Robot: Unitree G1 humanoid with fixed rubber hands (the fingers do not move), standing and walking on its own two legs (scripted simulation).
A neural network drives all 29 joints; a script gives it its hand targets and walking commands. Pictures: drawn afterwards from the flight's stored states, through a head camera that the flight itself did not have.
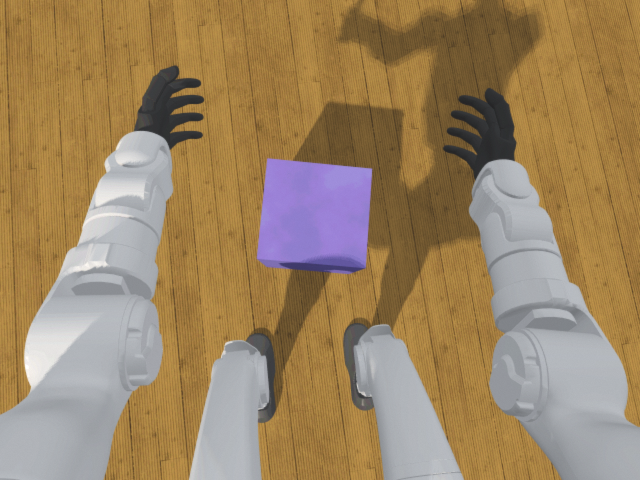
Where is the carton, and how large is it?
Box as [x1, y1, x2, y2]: [257, 158, 371, 273]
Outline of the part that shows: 267,158 257,258 266,266 341,273 350,273 364,268 366,255 371,169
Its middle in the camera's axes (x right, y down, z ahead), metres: -0.02 -0.03 +0.88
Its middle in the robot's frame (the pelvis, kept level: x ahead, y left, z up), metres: +0.47 -0.04 -0.52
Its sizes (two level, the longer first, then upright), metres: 0.210 0.200 0.250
